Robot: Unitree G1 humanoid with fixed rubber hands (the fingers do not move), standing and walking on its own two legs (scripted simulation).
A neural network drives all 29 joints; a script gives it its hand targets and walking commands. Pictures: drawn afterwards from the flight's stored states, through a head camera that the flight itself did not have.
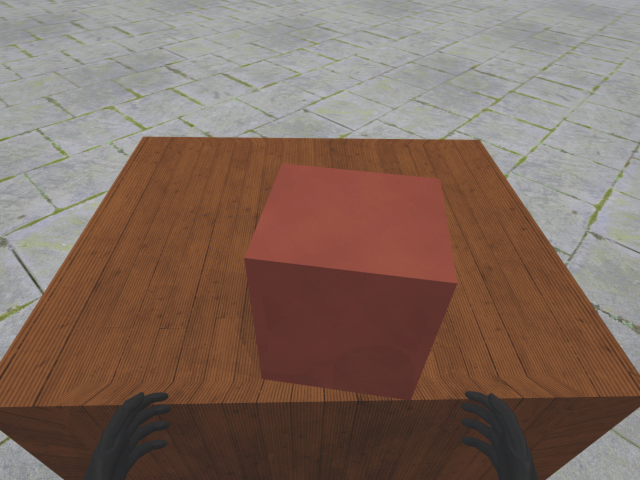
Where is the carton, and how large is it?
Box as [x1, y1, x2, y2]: [244, 163, 456, 400]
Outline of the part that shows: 282,163 244,257 262,378 410,400 456,285 456,278 440,180 436,178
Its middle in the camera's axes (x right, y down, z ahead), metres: +0.04 +0.07 +0.55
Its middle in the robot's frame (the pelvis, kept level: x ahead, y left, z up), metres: +0.38 -0.02 +0.06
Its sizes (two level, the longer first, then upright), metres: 0.219 0.189 0.256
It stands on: a pedestal, 0.71 m high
